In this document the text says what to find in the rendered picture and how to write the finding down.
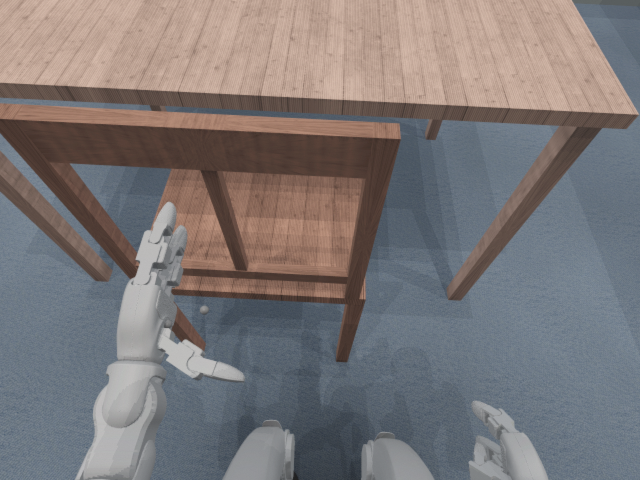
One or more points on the chair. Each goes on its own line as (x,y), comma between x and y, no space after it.
(283,209)

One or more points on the robot right thigh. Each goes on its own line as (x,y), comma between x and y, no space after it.
(392,459)

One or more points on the left robot forearm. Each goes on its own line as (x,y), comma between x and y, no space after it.
(126,415)

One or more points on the robot left hand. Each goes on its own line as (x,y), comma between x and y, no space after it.
(148,302)

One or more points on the robot thigh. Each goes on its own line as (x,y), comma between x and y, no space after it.
(392,459)
(266,454)

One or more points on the robot right hand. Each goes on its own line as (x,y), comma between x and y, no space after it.
(515,458)

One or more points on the table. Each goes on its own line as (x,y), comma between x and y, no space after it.
(501,61)

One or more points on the robot left thigh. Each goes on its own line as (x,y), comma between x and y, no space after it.
(266,454)

